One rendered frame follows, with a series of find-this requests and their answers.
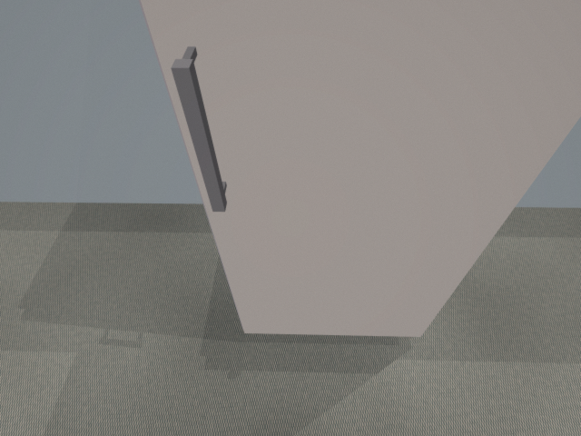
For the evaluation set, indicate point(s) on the fridge door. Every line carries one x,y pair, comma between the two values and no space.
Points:
371,148

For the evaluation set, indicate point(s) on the handle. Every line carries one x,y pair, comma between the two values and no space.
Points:
188,88

